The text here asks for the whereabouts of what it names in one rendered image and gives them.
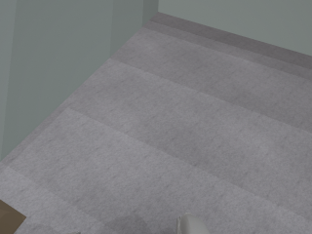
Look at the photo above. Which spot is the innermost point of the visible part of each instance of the right robot thigh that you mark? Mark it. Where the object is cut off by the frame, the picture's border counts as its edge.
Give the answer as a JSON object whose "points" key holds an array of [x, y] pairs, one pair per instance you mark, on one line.
{"points": [[190, 224]]}

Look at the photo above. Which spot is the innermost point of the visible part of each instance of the cupboard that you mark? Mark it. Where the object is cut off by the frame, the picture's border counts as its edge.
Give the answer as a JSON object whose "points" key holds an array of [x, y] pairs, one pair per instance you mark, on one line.
{"points": [[10, 219]]}

